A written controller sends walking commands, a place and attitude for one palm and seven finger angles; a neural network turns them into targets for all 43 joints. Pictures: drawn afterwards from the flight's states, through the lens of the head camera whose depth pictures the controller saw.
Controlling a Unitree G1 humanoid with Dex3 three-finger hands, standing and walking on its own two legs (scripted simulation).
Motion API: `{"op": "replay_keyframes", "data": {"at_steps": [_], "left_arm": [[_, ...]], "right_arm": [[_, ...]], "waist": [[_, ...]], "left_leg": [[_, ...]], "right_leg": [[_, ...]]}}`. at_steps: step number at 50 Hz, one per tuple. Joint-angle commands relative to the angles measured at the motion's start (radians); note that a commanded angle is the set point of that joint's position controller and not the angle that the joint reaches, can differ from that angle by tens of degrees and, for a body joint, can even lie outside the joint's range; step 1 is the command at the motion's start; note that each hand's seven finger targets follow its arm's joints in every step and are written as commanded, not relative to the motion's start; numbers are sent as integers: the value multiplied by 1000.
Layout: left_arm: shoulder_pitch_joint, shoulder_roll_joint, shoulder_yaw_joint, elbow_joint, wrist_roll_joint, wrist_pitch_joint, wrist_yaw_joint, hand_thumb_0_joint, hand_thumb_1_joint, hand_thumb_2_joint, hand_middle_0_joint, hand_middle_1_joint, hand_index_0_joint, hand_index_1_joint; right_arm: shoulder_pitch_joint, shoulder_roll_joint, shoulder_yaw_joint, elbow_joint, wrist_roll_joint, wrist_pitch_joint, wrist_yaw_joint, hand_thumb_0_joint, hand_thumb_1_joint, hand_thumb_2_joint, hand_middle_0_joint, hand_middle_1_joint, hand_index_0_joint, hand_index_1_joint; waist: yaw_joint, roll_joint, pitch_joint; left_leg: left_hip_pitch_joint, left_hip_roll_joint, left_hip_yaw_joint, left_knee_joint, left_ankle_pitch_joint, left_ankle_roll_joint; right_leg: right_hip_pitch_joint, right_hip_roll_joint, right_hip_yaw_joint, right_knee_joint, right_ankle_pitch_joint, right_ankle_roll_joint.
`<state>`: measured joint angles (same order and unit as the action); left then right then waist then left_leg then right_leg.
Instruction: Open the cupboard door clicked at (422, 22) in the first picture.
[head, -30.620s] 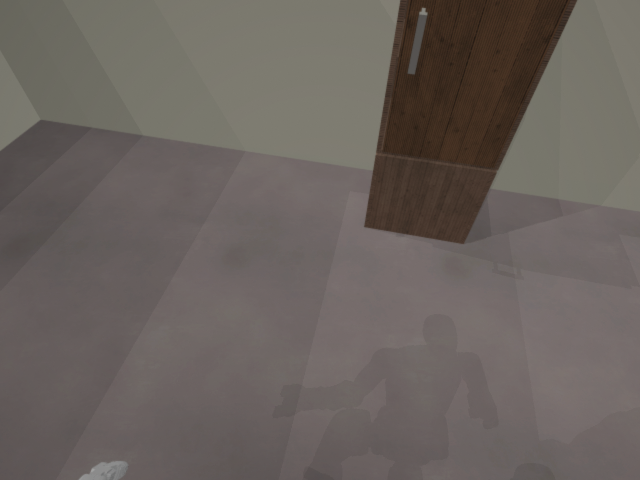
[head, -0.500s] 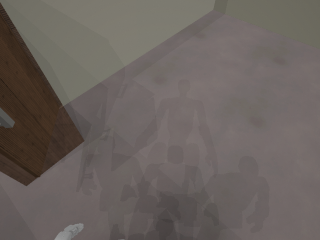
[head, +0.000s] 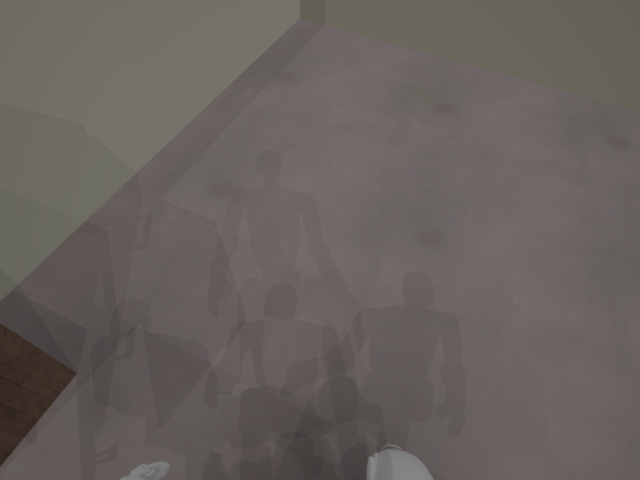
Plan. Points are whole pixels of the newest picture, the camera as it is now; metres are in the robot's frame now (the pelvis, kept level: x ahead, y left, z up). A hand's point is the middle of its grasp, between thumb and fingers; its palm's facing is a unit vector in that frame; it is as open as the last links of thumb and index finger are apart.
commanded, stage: walk to a spot facing it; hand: left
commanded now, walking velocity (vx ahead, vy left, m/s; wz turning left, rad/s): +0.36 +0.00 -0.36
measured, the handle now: out of the picture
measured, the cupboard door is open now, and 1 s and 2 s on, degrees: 47 47 47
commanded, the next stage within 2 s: turn to face it in 1.16 s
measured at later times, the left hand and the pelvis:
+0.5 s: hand (232, 368) +0.30 +0.16 -0.20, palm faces -0.13 -0.97 -0.18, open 7.2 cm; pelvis +0.24 -0.03 -0.02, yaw -10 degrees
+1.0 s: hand (301, 251) +0.53 +0.06 -0.18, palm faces -0.17 -0.97 -0.18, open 7.2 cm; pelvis +0.47 -0.11 +0.00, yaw -13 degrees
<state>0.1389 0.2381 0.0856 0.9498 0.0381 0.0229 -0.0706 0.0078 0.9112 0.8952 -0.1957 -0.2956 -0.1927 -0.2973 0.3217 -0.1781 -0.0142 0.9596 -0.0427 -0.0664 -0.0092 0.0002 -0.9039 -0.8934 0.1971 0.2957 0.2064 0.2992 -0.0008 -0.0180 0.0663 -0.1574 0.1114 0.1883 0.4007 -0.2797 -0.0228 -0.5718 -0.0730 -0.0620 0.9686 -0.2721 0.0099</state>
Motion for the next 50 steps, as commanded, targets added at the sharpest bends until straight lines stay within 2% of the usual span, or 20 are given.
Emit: {"op": "replay_keyframes", "data": {"at_steps": [1,3,5,6,7,8,12,21,22,23,24,26,30,36,37,39,40,42,45,50], "left_arm": [[-149,-1,-19,-108,-7,-30,-4,0,900,900,-200,-300,-200,-300],[-152,17,-15,-104,-7,-32,-1,0,900,900,-200,-300,-200,-300],[13,57,-2,-50,-5,-41,7,0,900,900,-200,-300,-200,-300],[189,125,18,5,-2,-54,19,0,900,900,-200,-300,-200,-300],[367,259,59,46,-2,-61,40,0,900,900,-200,-300,-200,-300],[356,290,57,53,-33,-53,50,0,900,900,-200,-300,-200,-300],[61,115,11,-27,-19,-68,75,0,900,900,-200,-300,-200,-300],[75,103,18,27,-24,-80,54,0,900,900,-200,-300,-200,-300],[80,70,10,16,-24,-79,51,0,900,900,-200,-300,-200,-300],[99,8,-4,-3,-29,-80,46,0,900,900,-200,-300,-200,-300],[28,22,-16,-40,-22,-89,46,0,900,900,-200,-300,-200,-300],[-53,30,-4,-41,-13,-90,43,0,900,900,-200,-300,-200,-300],[6,-10,-15,-8,-12,-63,20,0,900,900,-200,-300,-200,-300],[88,8,-8,39,-8,-65,19,0,900,900,-200,-300,-200,-300],[173,50,6,65,-7,-67,24,0,900,900,-200,-300,-200,-300],[409,226,50,124,-14,-79,50,0,900,900,-200,-300,-200,-300],[377,221,41,117,-22,-74,63,0,900,900,-200,-300,-200,-300],[254,105,13,92,-19,-80,76,0,900,900,-200,-300,-200,-300],[187,60,2,80,-11,-100,78,0,900,900,-200,-300,-200,-300],[187,100,8,115,-21,-106,65,0,900,900,-200,-300,-200,-300]], "right_arm": [[131,-180,-51,5,0,-8,-9,0,-900,-900,200,300,200,300],[129,-183,-49,14,-2,-1,-7,0,-900,-900,200,300,200,300],[97,-192,-46,20,5,6,-6,0,-900,-900,200,300,200,300],[62,-175,-41,7,21,2,1,0,-900,-900,200,300,200,300],[35,-103,-26,-43,43,-3,5,0,-900,-900,200,300,200,300],[-52,-126,-36,-71,38,-1,2,0,-900,-900,200,300,200,300],[-14,-100,-44,-6,15,26,3,0,-900,-900,200,300,200,300],[31,-95,-55,15,11,1,22,0,-900,-900,200,300,200,300],[120,-157,-71,42,6,-7,13,0,-900,-900,200,300,200,300],[247,-263,-94,68,-14,-11,4,0,-900,-900,200,300,200,300],[296,-276,-94,65,-11,1,-1,0,-900,-900,200,300,200,300],[202,-202,-78,50,-5,-4,-5,0,-900,-900,200,300,200,300],[79,-156,-62,44,2,-23,-7,0,-900,-900,200,300,200,300],[45,-172,-65,64,7,8,7,0,-900,-900,200,300,200,300],[26,-158,-60,63,12,10,9,0,-900,-900,200,300,200,300],[-61,-74,-40,-4,34,10,24,0,-900,-900,200,300,200,300],[-118,-101,-48,-17,29,9,21,0,-900,-900,200,300,200,300],[-144,-104,-54,-4,22,6,16,0,-900,-900,200,300,200,300],[-79,-40,-44,37,19,21,25,0,-900,-900,200,300,200,300],[-80,-26,-40,31,18,7,39,0,-900,-900,200,300,200,300]], "waist": [[-58,165,-27],[-45,163,-20],[46,116,-95],[133,1,-181],[197,-289,-293],[187,-224,-225],[0,-147,-74],[-60,-19,-45],[-99,109,-84],[-140,335,-149],[-161,310,-124],[-118,205,-19],[-31,179,-49],[16,104,-54],[63,52,-62],[172,-340,-125],[160,-253,-71],[79,-211,-24],[11,-114,-62],[-7,-71,-56]], "left_leg": [[92,214,-58,-160,271,103],[68,230,-39,-121,297,95],[6,188,13,107,464,62],[-188,137,61,351,436,24],[-507,-27,87,735,-167,-26],[-619,-20,-91,907,-356,-17],[-421,85,-171,702,-145,-35],[-12,-28,-53,101,105,-24],[137,54,-187,35,-3,20],[284,286,-505,-82,-137,127],[285,396,-675,-165,-187,214],[113,365,-585,-201,-154,202],[48,231,-186,-192,140,123],[-74,155,-66,-65,-9,79],[-161,111,-27,63,-20,53],[-522,-65,30,618,-352,-2],[-588,-8,-95,761,-326,7],[-579,63,-176,759,-163,0],[-392,61,-136,521,-121,-16],[-213,-25,-25,158,74,-15]], "right_leg": [[27,14,-62,-224,38,-18],[135,31,-76,-300,25,-34],[414,89,-110,-400,45,-70],[727,18,2,-437,8,-121],[964,-303,489,-572,-37,-248],[865,-389,634,-701,0,-302],[410,-229,274,-716,140,-227],[260,-76,155,-605,-41,-141],[154,-19,122,-415,-35,-109],[-21,91,-12,-92,-173,-57],[-131,92,34,126,-297,-55],[-205,-2,96,307,-156,-47],[-28,-49,37,-18,-46,-14],[357,51,-110,-398,82,-25],[496,42,-67,-439,29,-45],[748,-345,569,-768,-296,-233],[685,-371,613,-808,-337,-277],[557,-305,419,-775,-112,-228],[447,-243,198,-754,150,-198],[452,-167,96,-693,156,-153]]}}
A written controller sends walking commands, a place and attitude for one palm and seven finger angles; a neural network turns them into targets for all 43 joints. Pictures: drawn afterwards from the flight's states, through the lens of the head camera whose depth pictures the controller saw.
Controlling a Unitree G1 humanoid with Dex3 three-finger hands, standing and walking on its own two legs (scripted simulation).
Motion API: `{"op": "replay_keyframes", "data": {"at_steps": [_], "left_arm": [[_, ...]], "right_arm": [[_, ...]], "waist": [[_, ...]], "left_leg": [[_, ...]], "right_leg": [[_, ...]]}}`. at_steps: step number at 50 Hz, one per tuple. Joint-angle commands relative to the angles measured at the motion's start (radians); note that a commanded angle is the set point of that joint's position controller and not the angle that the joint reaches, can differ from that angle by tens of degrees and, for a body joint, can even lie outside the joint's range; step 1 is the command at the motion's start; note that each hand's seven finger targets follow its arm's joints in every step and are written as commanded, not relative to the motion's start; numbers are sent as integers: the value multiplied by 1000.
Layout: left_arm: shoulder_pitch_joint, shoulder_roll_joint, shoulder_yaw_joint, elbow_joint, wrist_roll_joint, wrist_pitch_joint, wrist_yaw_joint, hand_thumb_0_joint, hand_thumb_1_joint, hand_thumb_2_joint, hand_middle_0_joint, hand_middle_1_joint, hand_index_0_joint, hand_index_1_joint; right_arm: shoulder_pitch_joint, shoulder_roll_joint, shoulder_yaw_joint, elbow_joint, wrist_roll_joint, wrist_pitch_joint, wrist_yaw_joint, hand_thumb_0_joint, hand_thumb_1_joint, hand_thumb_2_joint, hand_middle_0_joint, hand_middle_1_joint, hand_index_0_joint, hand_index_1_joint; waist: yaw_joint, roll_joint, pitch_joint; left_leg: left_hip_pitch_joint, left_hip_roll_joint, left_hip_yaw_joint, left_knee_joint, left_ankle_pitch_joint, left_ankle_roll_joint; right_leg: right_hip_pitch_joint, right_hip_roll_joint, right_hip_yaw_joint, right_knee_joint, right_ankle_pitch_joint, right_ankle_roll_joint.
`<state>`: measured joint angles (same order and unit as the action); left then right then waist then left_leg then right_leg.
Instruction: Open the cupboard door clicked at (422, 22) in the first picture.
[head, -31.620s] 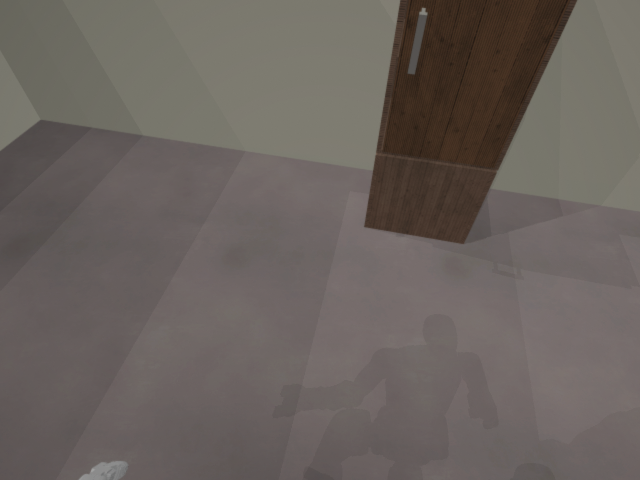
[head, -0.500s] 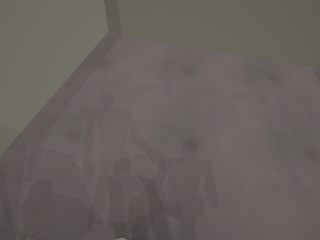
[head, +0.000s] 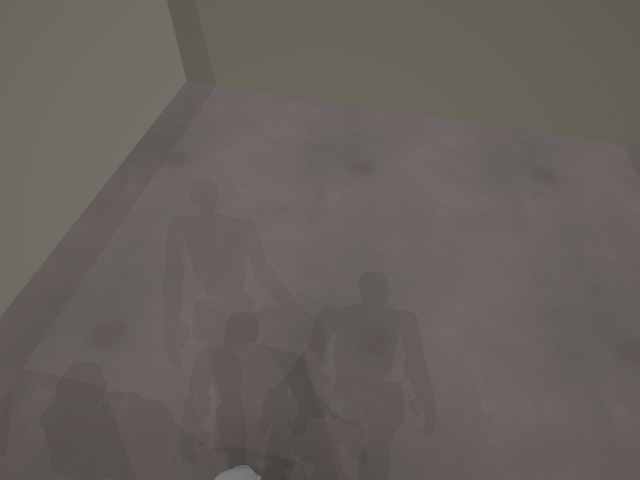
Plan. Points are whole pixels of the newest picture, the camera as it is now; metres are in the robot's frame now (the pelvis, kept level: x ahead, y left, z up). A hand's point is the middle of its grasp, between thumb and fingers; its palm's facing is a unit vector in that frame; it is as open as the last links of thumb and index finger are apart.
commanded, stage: walk to a spot facing it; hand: left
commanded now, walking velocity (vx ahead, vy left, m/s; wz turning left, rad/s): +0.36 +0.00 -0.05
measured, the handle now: out of the picture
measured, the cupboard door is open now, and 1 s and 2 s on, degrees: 47 47 47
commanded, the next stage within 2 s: turn to face it in 0.16 s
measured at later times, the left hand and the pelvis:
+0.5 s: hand (230, 357) +0.32 +0.16 -0.17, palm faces +0.07 -0.98 -0.20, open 7.3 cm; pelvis +0.22 -0.02 -0.01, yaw +5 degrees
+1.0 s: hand (215, 333) +0.36 +0.20 -0.16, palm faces +0.35 -0.89 -0.29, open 7.4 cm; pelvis +0.32 -0.04 -0.02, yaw +21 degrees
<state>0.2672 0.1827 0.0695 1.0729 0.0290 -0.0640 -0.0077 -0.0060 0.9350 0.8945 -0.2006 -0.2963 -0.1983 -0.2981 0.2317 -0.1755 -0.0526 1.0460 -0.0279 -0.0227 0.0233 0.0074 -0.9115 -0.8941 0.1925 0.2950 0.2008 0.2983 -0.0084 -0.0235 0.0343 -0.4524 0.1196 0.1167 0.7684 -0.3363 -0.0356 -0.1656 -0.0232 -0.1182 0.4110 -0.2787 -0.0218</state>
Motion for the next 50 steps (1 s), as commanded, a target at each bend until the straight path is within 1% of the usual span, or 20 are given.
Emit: {"op": "replay_keyframes", "data": {"at_steps": [1,2,4,5,8,11,16,18,19,21,24,30,32,33,35,39,46,48,49,50], "left_arm": [[46,155,25,-7,-16,-16,2,0,900,900,-200,-300,-200,-300],[42,140,22,-12,-18,-12,-1,0,900,900,-200,-300,-200,-300],[27,55,-1,-63,-20,-9,-10,0,900,900,-200,-300,-200,-300],[-60,68,-2,-103,-9,-13,-5,0,900,900,-200,-300,-200,-300],[-115,58,6,-102,-3,3,-18,0,900,900,-200,-300,-200,-300],[-83,15,-4,-85,-5,23,-29,0,900,900,-200,-300,-200,-300],[28,54,1,-39,0,16,-20,0,900,900,-200,-300,-200,-300],[156,233,35,-5,2,5,0,0,900,900,-200,-300,-200,-300],[161,254,32,-24,-4,17,9,0,900,900,-200,-300,-200,-300],[67,192,27,-41,-5,14,26,0,900,900,-200,-300,-200,-300],[-8,155,20,-75,-3,18,34,0,900,900,-200,-300,-200,-300],[-72,167,30,-120,-16,35,29,0,900,900,-200,-300,-200,-300],[-98,90,10,-193,-31,54,26,0,900,900,-200,-300,-200,-300],[-151,115,10,-228,-17,64,31,0,900,900,-200,-300,-200,-300],[-186,103,11,-218,-15,66,31,0,900,900,-200,-300,-200,-300],[-147,96,11,-204,-20,79,19,0,900,900,-200,-300,-200,-300],[-28,134,21,-213,-17,75,21,0,900,900,-200,-300,-200,-300],[16,289,50,-225,7,58,35,0,900,900,-200,-300,-200,-300],[-4,308,42,-246,1,63,36,0,900,900,-200,-300,-200,-300],[-41,263,39,-251,-1,57,41,0,900,900,-200,-300,-200,-300]], "right_arm": [[48,-48,-5,-41,2,-42,3,0,-900,-900,200,300,200,300],[109,-80,-13,-17,-1,-48,-4,0,-900,-900,200,300,200,300],[344,-261,-61,29,-18,-51,-28,0,-900,-900,200,300,200,300],[381,-260,-57,34,-19,-42,-33,0,-900,-900,200,300,200,300],[195,-155,-30,-12,-11,-52,-40,0,-900,-900,200,300,200,300],[141,-139,-25,-13,-13,-60,-41,0,-900,-900,200,300,200,300],[88,-135,-18,-8,4,-28,-36,0,-900,-900,200,300,200,300],[91,-49,2,-37,16,-19,-26,0,-900,-900,200,300,200,300],[59,-71,-3,-59,18,-4,-26,0,-900,-900,200,300,200,300],[5,-78,-9,-57,17,1,-34,0,-900,-900,200,300,200,300],[10,-36,0,-47,20,14,-21,0,-900,-900,200,300,200,300],[107,-76,-8,-57,6,22,-4,0,-900,-900,200,300,200,300],[219,-267,-53,-68,-6,15,-20,0,-900,-900,200,300,200,300],[231,-289,-56,-66,-4,21,-33,0,-900,-900,200,300,200,300],[145,-246,-49,-99,-3,14,-47,0,-900,-900,200,300,200,300],[37,-237,-44,-142,-1,14,-50,0,-900,-900,200,300,200,300],[-99,-256,-67,-206,6,49,-32,0,-900,-900,200,300,200,300],[-119,-145,-50,-253,18,51,-16,0,-900,-900,200,300,200,300],[-132,-174,-56,-267,12,56,-9,0,-900,-900,200,300,200,300],[-140,-157,-56,-252,10,65,-11,0,-900,-900,200,300,200,300]], "waist": [[-21,-46,-24],[-52,12,-35],[-141,326,-143],[-161,250,-96],[-62,183,50],[-18,170,-18],[44,85,-42],[101,-290,-90],[117,-235,-79],[84,-305,-16],[38,-168,-65],[-36,-47,-106],[-99,398,-171],[-108,238,-176],[-73,251,-155],[-23,177,-147],[37,152,-108],[67,-309,-79],[69,-236,-65],[37,-200,-58]], "left_leg": [[176,-46,68,-276,174,3],[317,-46,62,-308,174,19],[631,315,-435,-445,60,196],[575,385,-543,-513,35,258],[331,316,-366,-564,74,201],[294,213,-91,-524,295,147],[144,83,-22,-341,185,81],[-118,-83,72,13,-224,2],[-97,-60,-3,181,-363,11],[-186,-11,-80,355,-253,-1],[-88,0,-58,203,-182,-11],[234,-67,44,-263,228,3],[431,314,-498,-384,826,243],[395,339,-529,-377,694,289],[381,275,-483,-361,703,253],[346,159,-309,-346,706,192],[84,62,-341,-310,305,129],[-175,-176,-96,64,-205,-13],[-125,-135,-132,283,-293,-5],[-151,-116,-146,410,-242,-5]], "right_leg": [[12,-197,130,-87,158,-101],[-69,-160,95,20,192,-77],[-424,11,-27,546,-166,7],[-502,10,60,743,-302,-5],[-549,-113,139,802,-114,12],[-342,-104,64,454,-72,27],[36,-21,-33,109,144,31],[257,-377,346,-88,196,-81],[179,-471,408,-170,106,-153],[139,-443,327,-123,389,-165],[117,-376,71,-40,649,-114],[-13,-290,-98,189,450,4],[-357,-78,-76,618,-414,118],[-372,-61,65,737,-432,98],[-470,-82,122,807,-303,103],[-362,-52,104,610,-196,112],[1,8,50,109,19,88],[121,-397,463,-176,59,-62],[-12,-491,461,-178,104,-141],[-13,-426,416,-130,203,-143]]}}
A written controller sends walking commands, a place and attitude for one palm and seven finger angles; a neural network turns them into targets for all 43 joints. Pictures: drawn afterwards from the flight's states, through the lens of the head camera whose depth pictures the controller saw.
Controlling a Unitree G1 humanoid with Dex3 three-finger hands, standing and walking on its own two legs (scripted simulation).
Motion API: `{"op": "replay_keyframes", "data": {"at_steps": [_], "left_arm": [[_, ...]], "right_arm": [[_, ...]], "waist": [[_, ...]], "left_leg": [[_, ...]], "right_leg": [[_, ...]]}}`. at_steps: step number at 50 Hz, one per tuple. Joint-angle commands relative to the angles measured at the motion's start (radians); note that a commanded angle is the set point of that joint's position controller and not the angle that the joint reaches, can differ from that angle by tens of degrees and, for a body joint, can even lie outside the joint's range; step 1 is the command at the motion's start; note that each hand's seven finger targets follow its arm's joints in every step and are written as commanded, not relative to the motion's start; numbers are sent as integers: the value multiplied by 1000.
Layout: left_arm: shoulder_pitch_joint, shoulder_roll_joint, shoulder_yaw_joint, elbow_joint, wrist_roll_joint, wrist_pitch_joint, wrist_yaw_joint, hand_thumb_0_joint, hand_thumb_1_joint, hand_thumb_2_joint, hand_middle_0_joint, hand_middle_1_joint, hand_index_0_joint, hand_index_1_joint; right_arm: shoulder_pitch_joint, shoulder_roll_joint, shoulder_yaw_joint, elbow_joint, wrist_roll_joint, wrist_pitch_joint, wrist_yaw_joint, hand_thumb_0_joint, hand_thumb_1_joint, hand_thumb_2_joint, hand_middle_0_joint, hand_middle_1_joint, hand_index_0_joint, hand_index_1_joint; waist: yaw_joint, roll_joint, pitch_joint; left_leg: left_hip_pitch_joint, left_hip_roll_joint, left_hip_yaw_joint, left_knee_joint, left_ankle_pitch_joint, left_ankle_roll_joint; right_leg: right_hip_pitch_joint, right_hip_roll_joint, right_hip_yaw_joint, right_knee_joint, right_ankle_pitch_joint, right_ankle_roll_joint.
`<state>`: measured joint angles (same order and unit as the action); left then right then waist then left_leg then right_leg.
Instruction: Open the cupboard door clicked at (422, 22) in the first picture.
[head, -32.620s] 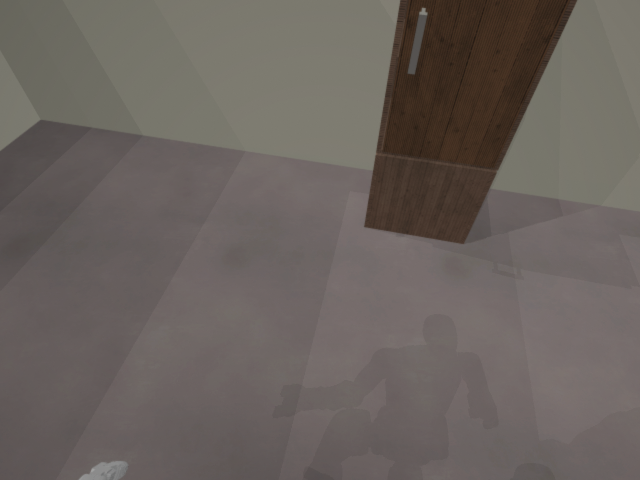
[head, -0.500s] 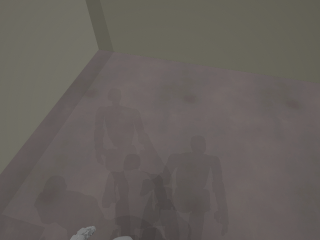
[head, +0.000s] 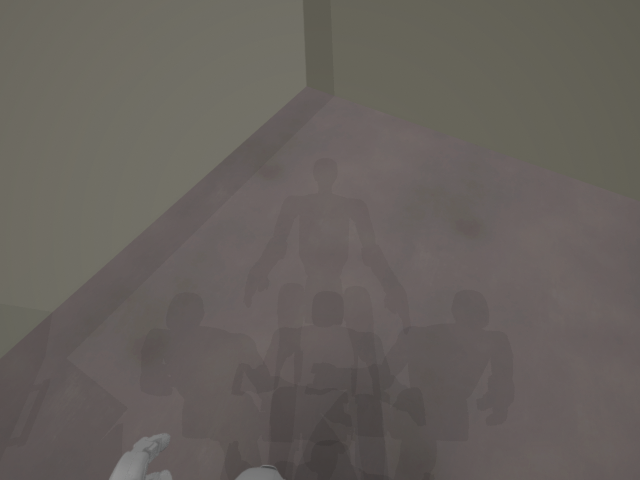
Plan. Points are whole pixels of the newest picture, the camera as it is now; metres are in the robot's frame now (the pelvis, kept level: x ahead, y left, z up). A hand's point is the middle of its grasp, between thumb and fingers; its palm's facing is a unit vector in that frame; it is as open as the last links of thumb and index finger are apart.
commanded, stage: turn to face it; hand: left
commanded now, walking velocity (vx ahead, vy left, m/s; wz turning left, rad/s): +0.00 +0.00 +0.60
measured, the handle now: out of the picture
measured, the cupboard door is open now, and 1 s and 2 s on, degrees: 47 47 47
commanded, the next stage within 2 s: none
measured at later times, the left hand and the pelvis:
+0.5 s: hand out of the picture +0.03 +0.22 -0.15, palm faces +0.35 -0.90 -0.27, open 7.4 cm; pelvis +0.02 -0.02 +0.01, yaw +20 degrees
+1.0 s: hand out of the picture -0.03 +0.18 -0.17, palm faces +0.62 -0.75 -0.23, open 7.4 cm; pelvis +0.04 -0.03 +0.00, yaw +39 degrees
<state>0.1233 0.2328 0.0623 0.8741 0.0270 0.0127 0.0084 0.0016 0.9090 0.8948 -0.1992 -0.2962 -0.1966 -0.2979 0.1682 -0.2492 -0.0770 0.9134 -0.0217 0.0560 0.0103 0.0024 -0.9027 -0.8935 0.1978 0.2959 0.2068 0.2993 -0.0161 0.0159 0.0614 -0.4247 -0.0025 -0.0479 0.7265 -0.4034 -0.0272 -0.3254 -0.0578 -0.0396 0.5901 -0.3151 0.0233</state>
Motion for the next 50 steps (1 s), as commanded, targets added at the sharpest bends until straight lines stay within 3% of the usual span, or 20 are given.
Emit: {"op": "replay_keyframes", "data": {"at_steps": [1,4,8,11,12,13,14,15,19,26,27,29,30,32,37,41,42,43,44,50], "left_arm": [[68,176,34,-56,-1,-23,27,0,900,900,-200,-300,-200,-300],[67,147,26,-54,1,-25,25,0,900,900,-200,-300,-200,-300],[143,199,39,-24,3,-28,21,0,900,900,-200,-300,-200,-300],[128,213,47,-22,-9,-24,14,0,900,900,-200,-300,-200,-300],[107,200,46,-35,-16,-22,10,0,900,900,-200,-300,-200,-300],[103,134,35,-74,-22,-14,3,0,900,900,-200,-300,-200,-300],[34,113,13,-113,-14,-5,9,0,900,900,-200,-300,-200,-300],[-14,122,17,-115,-9,6,15,0,900,900,-200,-300,-200,-300],[48,108,26,-54,-12,21,0,0,900,900,-200,-300,-200,-300],[123,96,28,-47,-15,8,1,0,900,900,-200,-300,-200,-300],[169,120,36,-39,-13,0,5,0,900,900,-200,-300,-200,-300],[180,265,59,-60,8,-14,19,0,900,900,-200,-300,-200,-300],[140,252,50,-75,2,-13,21,0,900,900,-200,-300,-200,-300],[57,170,32,-87,-3,-17,26,0,900,900,-200,-300,-200,-300],[122,188,37,-55,3,-23,24,0,900,900,-200,-300,-200,-300],[124,213,48,-37,-8,-17,15,0,900,900,-200,-300,-200,-300],[105,196,47,-49,-16,-13,11,0,900,900,-200,-300,-200,-300],[104,134,37,-86,-21,-5,4,0,900,900,-200,-300,-200,-300],[17,105,14,-127,-14,2,7,0,900,900,-200,-300,-200,-300],[22,95,25,-68,-14,19,-1,0,900,900,-200,-300,-200,-300]], "right_arm": [[-69,-87,-29,-104,3,-10,5,0,-900,-900,200,300,200,300],[-78,-58,-13,-96,12,-7,17,0,-900,-900,200,300,200,300],[-119,-32,7,-109,14,-19,23,0,-900,-900,200,300,200,300],[-47,-72,-1,-97,9,-25,19,0,-900,-900,200,300,200,300],[24,-121,-15,-81,4,-31,17,0,-900,-900,200,300,200,300],[99,-239,-45,-74,-6,-39,11,0,-900,-900,200,300,200,300],[165,-286,-53,-57,1,-31,5,0,-900,-900,200,300,200,300],[166,-275,-51,-49,-1,-34,-8,0,-900,-900,200,300,200,300],[-26,-207,-33,-93,-3,-38,-22,0,-900,-900,200,300,200,300],[-71,-206,-47,-100,-4,-21,-13,0,-900,-900,200,300,200,300],[-90,-184,-45,-110,3,-19,-11,0,-900,-900,200,300,200,300],[-101,-88,-31,-151,12,-21,3,0,-900,-900,200,300,200,300],[-77,-107,-31,-149,4,-17,9,0,-900,-900,200,300,200,300],[-70,-102,-31,-110,3,-6,11,0,-900,-900,200,300,200,300],[-112,-32,-1,-104,14,-14,25,0,-900,-900,200,300,200,300],[-38,-64,-3,-93,13,-25,21,0,-900,-900,200,300,200,300],[20,-109,-16,-79,10,-31,19,0,-900,-900,200,300,200,300],[85,-221,-43,-77,-1,-39,12,0,-900,-900,200,300,200,300],[155,-275,-56,-61,-2,-31,4,0,-900,-900,200,300,200,300],[-7,-197,-36,-86,-7,-41,-24,0,-900,-900,200,300,200,300]], "waist": [[23,-270,-66],[18,-256,-88],[57,-213,-127],[11,-208,-151],[-31,-118,-193],[-69,189,-234],[-95,246,-212],[-100,154,-201],[3,163,-115],[35,139,-101],[63,88,-108],[90,-345,-94],[61,-255,-94],[15,-298,-69],[54,-212,-107],[19,-193,-135],[-19,-97,-167],[-51,188,-206],[-88,239,-174],[-4,158,-124]], "left_leg": [[-198,39,24,506,-126,-26],[-127,46,87,326,-86,-43],[-29,8,170,19,-49,-34],[156,-7,187,-206,137,-11],[326,51,133,-281,334,21],[515,326,-234,-297,694,159],[498,449,-336,-312,885,273],[458,429,-342,-316,795,286],[233,249,-172,-358,458,180],[49,185,-228,-318,259,144],[-20,139,-206,-251,200,109],[-191,-64,40,204,-191,-15],[-147,-11,6,378,-184,0],[-167,37,15,497,-100,-18],[-46,15,138,113,-84,-38],[154,-5,161,-207,119,-14],[302,46,103,-295,280,13],[463,301,-247,-318,598,140],[445,438,-374,-344,775,262],[247,235,-208,-352,484,184]], "right_leg": [[160,-340,238,-266,364,-173],[225,-268,28,-197,615,-133],[321,-285,-10,-114,752,-123],[248,-270,-79,6,700,-59],[128,-255,-116,133,589,-13],[-160,-114,-154,362,0,66],[-269,-62,-57,522,-359,72],[-311,-64,10,587,-327,69],[-197,-46,38,502,-134,65],[110,47,-20,41,-26,41],[214,22,1,-114,38,33],[230,-411,427,-387,-1,-144],[126,-426,378,-357,1,-198],[125,-313,218,-281,229,-166],[264,-280,26,-159,624,-133],[218,-273,-46,-26,572,-64],[107,-254,-86,81,460,-17],[-155,-119,-141,294,-3,65],[-271,-61,-60,463,-355,75],[-176,-27,32,420,-144,59]]}}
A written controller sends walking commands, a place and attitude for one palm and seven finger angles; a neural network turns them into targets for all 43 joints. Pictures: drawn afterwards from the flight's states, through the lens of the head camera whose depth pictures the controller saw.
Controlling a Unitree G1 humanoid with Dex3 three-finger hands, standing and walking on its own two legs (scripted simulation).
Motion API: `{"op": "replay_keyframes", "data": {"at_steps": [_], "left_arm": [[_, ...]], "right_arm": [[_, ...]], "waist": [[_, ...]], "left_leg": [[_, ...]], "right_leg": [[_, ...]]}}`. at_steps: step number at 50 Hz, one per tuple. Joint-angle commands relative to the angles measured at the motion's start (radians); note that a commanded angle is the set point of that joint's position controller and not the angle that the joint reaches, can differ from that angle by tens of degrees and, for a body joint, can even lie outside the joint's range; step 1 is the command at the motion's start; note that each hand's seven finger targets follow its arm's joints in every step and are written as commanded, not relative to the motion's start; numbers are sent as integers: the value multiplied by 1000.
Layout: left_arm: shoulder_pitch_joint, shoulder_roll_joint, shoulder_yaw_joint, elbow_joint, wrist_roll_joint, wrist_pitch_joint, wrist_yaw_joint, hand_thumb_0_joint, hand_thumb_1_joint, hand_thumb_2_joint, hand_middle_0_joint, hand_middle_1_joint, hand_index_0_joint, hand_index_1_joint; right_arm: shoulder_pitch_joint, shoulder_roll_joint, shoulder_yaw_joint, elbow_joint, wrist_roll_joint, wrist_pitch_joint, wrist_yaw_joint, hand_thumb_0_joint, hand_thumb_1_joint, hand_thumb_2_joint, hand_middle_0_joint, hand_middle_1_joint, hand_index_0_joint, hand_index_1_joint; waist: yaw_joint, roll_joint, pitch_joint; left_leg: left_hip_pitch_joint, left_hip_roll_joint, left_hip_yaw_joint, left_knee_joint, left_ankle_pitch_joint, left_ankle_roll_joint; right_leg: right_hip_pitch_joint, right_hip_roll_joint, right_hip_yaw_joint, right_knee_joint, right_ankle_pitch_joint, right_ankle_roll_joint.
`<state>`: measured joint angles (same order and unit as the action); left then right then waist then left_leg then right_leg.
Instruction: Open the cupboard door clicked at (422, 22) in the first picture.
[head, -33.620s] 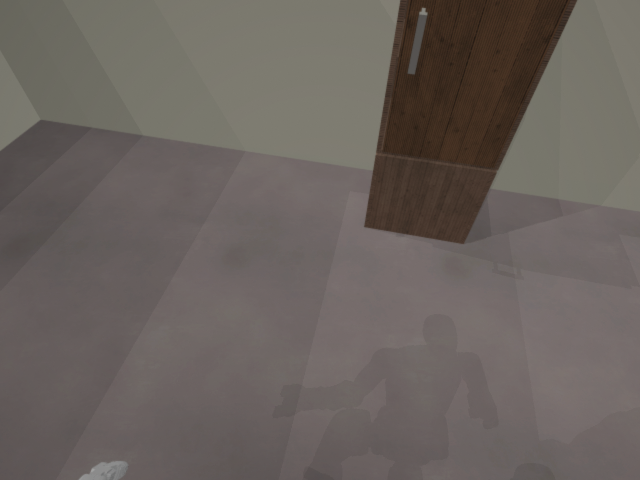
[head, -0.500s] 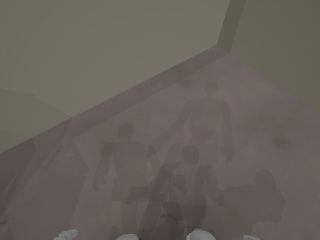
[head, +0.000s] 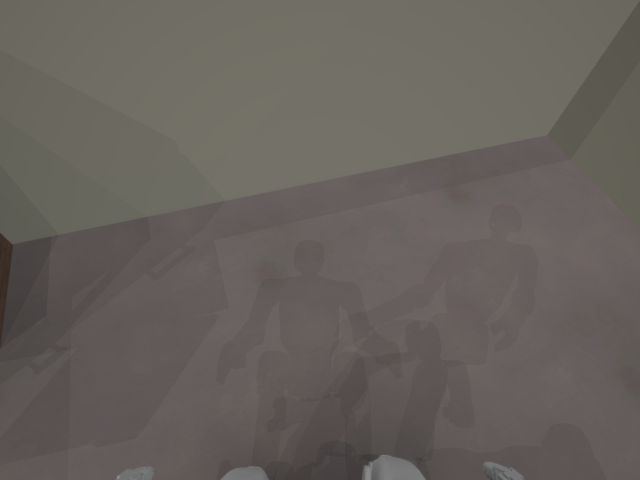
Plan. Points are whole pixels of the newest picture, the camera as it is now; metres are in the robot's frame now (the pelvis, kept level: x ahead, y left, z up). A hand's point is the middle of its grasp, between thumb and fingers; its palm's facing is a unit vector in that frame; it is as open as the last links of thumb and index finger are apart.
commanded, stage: turn to face it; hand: left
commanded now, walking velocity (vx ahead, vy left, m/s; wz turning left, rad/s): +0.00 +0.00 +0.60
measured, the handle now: out of the picture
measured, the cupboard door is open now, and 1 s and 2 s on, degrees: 47 47 47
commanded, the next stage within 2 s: take the last steps up to it in 1.82 s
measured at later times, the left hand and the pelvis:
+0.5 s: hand out of the picture +0.00 +0.20 -0.18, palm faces +0.32 -0.93 -0.21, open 7.4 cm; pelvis +0.00 -0.01 -0.01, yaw +19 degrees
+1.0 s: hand out of the picture -0.02 +0.17 -0.14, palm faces +0.56 -0.79 -0.26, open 7.4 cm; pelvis +0.02 -0.05 +0.01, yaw +37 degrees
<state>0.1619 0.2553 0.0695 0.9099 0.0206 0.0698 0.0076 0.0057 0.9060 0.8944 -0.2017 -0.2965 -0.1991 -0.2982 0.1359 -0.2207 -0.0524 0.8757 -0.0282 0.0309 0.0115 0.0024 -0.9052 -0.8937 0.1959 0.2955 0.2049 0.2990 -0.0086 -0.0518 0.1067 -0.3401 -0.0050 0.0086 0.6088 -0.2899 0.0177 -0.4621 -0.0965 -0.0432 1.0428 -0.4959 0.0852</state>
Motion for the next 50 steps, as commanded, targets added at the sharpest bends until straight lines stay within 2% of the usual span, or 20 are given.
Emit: {"op": "replay_keyframes", "data": {"at_steps": [1,6,7,8,9,10,13,17,20,21,23,24,29,35,38,39,40,41,45,50], "left_arm": [[-23,68,17,-106,-9,-39,-1,0,900,900,-200,-300,-200,-300],[88,75,21,-83,-10,-53,4,0,900,900,-200,-300,-200,-300],[123,113,31,-80,-6,-62,10,0,900,900,-200,-300,-200,-300],[144,198,50,-85,11,-71,20,0,900,900,-200,-300,-200,-300],[114,237,47,-102,11,-69,21,0,900,900,-200,-300,-200,-300],[86,203,42,-111,8,-73,25,0,900,900,-200,-300,-200,-300],[10,127,17,-118,4,-75,26,0,900,900,-200,-300,-200,-300],[86,177,32,-90,10,-77,24,0,900,900,-200,-300,-200,-300],[90,191,40,-75,2,-72,16,0,900,900,-200,-300,-200,-300],[74,183,41,-83,-6,-68,13,0,900,900,-200,-300,-200,-300],[21,76,11,-155,-12,-55,5,0,900,900,-200,-300,-200,-300],[-48,103,10,-176,-1,-45,11,0,900,900,-200,-300,-200,-300],[-9,74,17,-102,-6,-41,1,0,900,900,-200,-300,-200,-300],[-14,65,15,-109,-10,-42,3,0,900,900,-200,-300,-200,-300],[68,81,22,-89,-13,-54,9,0,900,900,-200,-300,-200,-300],[113,126,33,-85,-7,-63,16,0,900,900,-200,-300,-200,-300],[128,207,51,-85,8,-71,25,0,900,900,-200,-300,-200,-300],[98,235,44,-102,9,-66,23,0,900,900,-200,-300,-200,-300],[-23,114,15,-127,0,-73,28,0,900,900,-200,-300,-200,-300],[92,172,32,-80,8,-78,24,0,900,900,-200,-300,-200,-300]], "right_arm": [[32,-226,-63,-46,-1,-14,-24,0,-900,-900,200,300,200,300],[-31,-223,-70,-60,5,4,-17,0,-900,-900,200,300,200,300],[-42,-194,-68,-71,12,5,-13,0,-900,-900,200,300,200,300],[-32,-127,-59,-89,20,6,-5,0,-900,-900,200,300,200,300],[-50,-128,-58,-105,16,5,2,0,-900,-900,200,300,200,300],[-39,-132,-58,-98,10,10,5,0,-900,-900,200,300,200,300],[-32,-107,-49,-60,12,23,15,0,-900,-900,200,300,200,300],[-82,-62,-26,-69,22,13,24,0,-900,-900,200,300,200,300],[-22,-81,-28,-55,20,4,21,0,-900,-900,200,300,200,300],[33,-117,-35,-44,18,-3,20,0,-900,-900,200,300,200,300],[164,-311,-83,-30,5,-8,4,0,-900,-900,200,300,200,300],[205,-305,-80,-14,3,-7,-4,0,-900,-900,200,300,200,300],[44,-215,-56,-43,4,-20,-28,0,-900,-900,200,300,200,300],[36,-221,-67,-35,-3,-5,-20,0,-900,-900,200,300,200,300],[-4,-215,-69,-51,7,3,-17,0,-900,-900,200,300,200,300],[-25,-185,-67,-62,14,4,-12,0,-900,-900,200,300,200,300],[-13,-119,-57,-79,21,4,-6,0,-900,-900,200,300,200,300],[-34,-128,-57,-96,13,3,2,0,-900,-900,200,300,200,300],[-3,-105,-53,-40,9,27,17,0,-900,-900,200,300,200,300],[-78,-61,-28,-57,20,15,24,0,-900,-900,200,300,200,300]], "waist": [[-16,202,-171],[33,184,-165],[56,100,-162],[66,-160,-153],[71,-238,-138],[45,-170,-137],[1,-215,-112],[46,-152,-144],[19,-132,-164],[-17,-70,-189],[-88,369,-230],[-104,229,-209],[-13,206,-181],[-13,216,-154],[30,189,-164],[58,106,-162],[66,-159,-159],[66,-225,-124],[-10,-177,-93],[53,-141,-137]], "left_leg": [[145,227,-260,-235,343,134],[-13,170,-295,-174,206,92],[-101,113,-255,-98,102,47],[-278,-21,-116,114,-130,-28],[-252,-47,-38,364,-318,-54],[-232,-11,-59,511,-283,-47],[-219,35,-18,541,-200,-75],[-110,10,77,207,-195,-78],[41,-11,103,-41,-36,-61],[166,15,65,-164,93,-46],[373,435,-463,-242,660,208],[315,432,-447,-221,542,237],[199,236,-269,-230,430,142],[101,207,-338,-252,264,134],[-16,158,-347,-184,223,93],[-123,99,-306,-103,112,47],[-288,-34,-140,105,-133,-32],[-266,-56,-54,362,-312,-52],[-226,32,-24,561,-162,-77],[-125,11,79,207,-190,-83]], "right_leg": [[2,26,28,-93,37,-8],[280,87,-14,-483,191,-25],[380,29,43,-637,219,-40],[460,-216,323,-780,154,-126],[346,-393,415,-831,198,-232],[283,-362,369,-791,253,-263],[289,-232,112,-701,567,-212],[387,-245,35,-613,771,-197],[350,-232,-24,-512,710,-139],[266,-221,-57,-419,624,-95],[-139,-24,-82,-18,-193,21],[-148,-26,7,85,-157,4],[-75,3,47,30,50,-1],[88,66,23,-255,58,-19],[303,90,11,-514,193,-33],[419,16,90,-669,198,-49],[497,-231,343,-793,142,-139],[353,-390,419,-832,183,-237],[281,-223,104,-726,504,-207],[421,-249,22,-626,780,-200]]}}
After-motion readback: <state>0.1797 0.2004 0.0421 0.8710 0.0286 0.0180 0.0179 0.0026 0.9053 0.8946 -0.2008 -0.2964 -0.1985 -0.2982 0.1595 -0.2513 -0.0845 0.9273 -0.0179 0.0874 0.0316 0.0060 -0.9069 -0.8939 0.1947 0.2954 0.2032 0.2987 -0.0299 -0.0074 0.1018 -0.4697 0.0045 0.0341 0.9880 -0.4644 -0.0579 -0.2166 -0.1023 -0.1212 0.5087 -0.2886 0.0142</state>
